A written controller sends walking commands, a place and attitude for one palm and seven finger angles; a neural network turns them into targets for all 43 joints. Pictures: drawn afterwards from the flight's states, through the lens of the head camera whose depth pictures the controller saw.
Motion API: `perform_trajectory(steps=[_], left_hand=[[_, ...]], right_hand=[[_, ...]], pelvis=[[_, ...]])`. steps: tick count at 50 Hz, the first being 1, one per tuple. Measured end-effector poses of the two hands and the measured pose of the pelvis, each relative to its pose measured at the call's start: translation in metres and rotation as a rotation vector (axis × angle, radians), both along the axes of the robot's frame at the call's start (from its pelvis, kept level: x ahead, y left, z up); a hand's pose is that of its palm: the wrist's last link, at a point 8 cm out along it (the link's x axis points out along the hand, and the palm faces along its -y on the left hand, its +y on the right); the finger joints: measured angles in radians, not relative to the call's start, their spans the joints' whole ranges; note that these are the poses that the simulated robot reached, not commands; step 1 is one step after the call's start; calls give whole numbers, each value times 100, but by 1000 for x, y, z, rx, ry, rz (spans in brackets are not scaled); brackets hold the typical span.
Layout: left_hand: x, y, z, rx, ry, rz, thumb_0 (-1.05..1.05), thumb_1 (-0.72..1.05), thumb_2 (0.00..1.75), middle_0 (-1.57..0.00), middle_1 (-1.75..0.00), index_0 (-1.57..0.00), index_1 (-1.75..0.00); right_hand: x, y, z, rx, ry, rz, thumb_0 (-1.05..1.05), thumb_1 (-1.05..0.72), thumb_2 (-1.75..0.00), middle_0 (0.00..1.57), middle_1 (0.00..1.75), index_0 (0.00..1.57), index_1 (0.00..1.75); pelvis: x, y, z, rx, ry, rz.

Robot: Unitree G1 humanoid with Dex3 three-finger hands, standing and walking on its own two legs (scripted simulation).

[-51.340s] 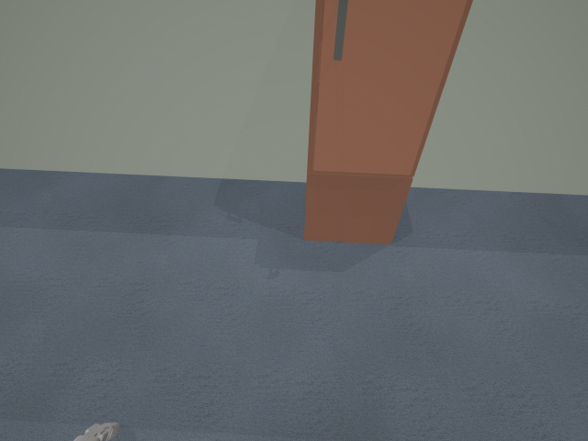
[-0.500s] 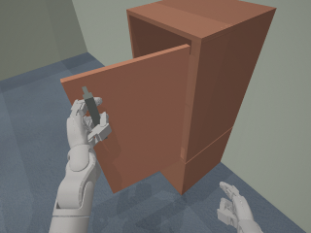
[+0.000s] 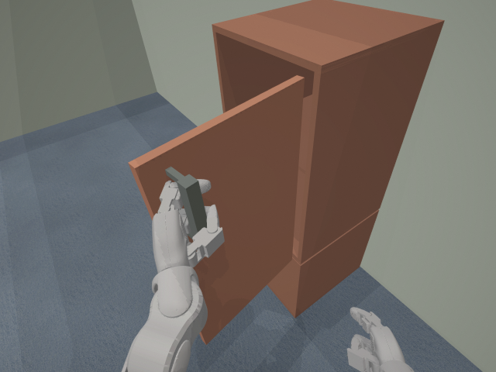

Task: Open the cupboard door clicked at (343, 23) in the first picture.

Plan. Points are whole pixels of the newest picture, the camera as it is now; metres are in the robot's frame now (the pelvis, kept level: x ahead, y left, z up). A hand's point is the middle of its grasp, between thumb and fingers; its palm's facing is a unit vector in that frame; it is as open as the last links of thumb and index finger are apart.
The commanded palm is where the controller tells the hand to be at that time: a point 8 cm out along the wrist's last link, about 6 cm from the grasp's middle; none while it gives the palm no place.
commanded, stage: open thumb and fingers to let go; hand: left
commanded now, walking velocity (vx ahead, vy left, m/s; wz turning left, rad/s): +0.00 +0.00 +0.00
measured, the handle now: (189, 211) +0.30 +0.12 +0.15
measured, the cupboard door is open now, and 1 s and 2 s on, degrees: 100 98 99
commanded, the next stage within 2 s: slide the hand sideways off the handle in 0.76 s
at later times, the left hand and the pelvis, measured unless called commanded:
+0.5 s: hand (204, 220) +0.28 +0.09 +0.16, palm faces +0.33 -0.94 +0.02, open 13.0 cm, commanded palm +0.23 +0.13 +0.15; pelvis -0.02 +0.02 +0.00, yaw +0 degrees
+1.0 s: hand (199, 236) +0.26 +0.10 +0.15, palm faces +0.03 -0.99 -0.10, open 15.7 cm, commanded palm +0.23 +0.12 +0.15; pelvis -0.02 +0.04 +0.00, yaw +1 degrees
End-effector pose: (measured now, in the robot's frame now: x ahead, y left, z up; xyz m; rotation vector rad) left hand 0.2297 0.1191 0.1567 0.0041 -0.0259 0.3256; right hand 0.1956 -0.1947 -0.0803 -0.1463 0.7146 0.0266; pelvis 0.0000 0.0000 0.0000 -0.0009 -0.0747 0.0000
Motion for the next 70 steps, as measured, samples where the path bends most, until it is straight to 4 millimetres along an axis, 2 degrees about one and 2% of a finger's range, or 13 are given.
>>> perform_trajectory(steps=[4, 8, 13, 22, 28, 36, 45, 51, 54, 60, 65, 70], left_hand=[[6, 5, 1, -5, 3, 34, 2, 66, 78, -37, -132, -34, -132], [9, 8, 1, -9, 7, 37, 2, 56, 75, -38, -131, -36, -131], [8, 11, 2, -13, 8, 25, 1, 31, 65, -38, -128, -36, -129], [11, 15, 2, -21, 8, 11, 0, -22, 42, -35, -122, -34, -123], [13, 16, 2, -19, 9, 8, -1, -41, 34, -32, -108, -32, -109], [13, 17, 1, -11, 2, -18, -1, -49, 31, -30, -77, -28, -78], [12, 21, 1, 6, -1, -41, -1, -50, 30, -39, -61, -38, -60], [6, 31, -1, 119, -34, -351, -1, -50, 30, -30, -46, -21, -45], [6, 33, 0, 103, -23, -443, -2, -50, 30, -25, -39, -15, -39], [6, 28, -1, -6, -20, -446, -2, -50, 30, -18, -33, -17, -35], [-2, 22, -2, 6, -27, -428, -1, -50, 30, -18, -33, -17, -33], [-11, 29, -5, 28, -11, -417, -1, -50, 30, -19, -32, -16, -32]], right_hand=[[-1, 5, 2, -7, 4, 13, 2, -91, -90, 20, 29, 20, 30], [-3, 11, 5, -3, -3, 16, 2, -91, -90, 20, 29, 20, 30], [-8, 17, 6, 0, -8, 15, 2, -91, -90, 20, 29, 20, 30], [-18, 25, 5, -11, 15, 2, 2, -91, -90, 20, 30, 20, 30], [-23, 31, 4, -13, 28, -2, 2, -91, -90, 20, 29, 20, 30], [-24, 41, 4, -9, 38, 5, 2, -91, -90, 20, 29, 20, 30], [-18, 52, 4, -7, 41, 36, 2, -91, -90, 20, 29, 20, 30], [-23, 53, 8, -21, 17, 32, 2, -91, -90, 20, 30, 20, 30], [-26, 52, 7, -21, -3, 27, 2, -91, -90, 20, 30, 20, 30], [-27, 50, 12, -1, -36, 17, 2, -91, -90, 20, 30, 20, 30], [-25, 44, 16, 16, -49, 6, 2, -91, -90, 20, 30, 20, 30], [-20, 35, 18, 3, -39, -1, 2, -91, -90, 20, 30, 20, 30]], pelvis=[[-7, -1, 1, -1, -3, 4], [-11, 0, 2, 0, -5, 4], [-14, 5, 3, -1, -11, 3], [-19, 16, 4, -5, -16, -2], [-18, 25, 4, -4, -15, -5], [-17, 33, 3, -6, -17, -8], [-20, 38, 1, -6, -19, 2], [-22, 40, 0, 1, -32, 13], [-24, 41, 0, 2, -39, 17], [-23, 40, 0, 6, -32, -1], [-19, 36, 0, 7, -23, -21], [-14, 30, 1, 3, -19, -27]])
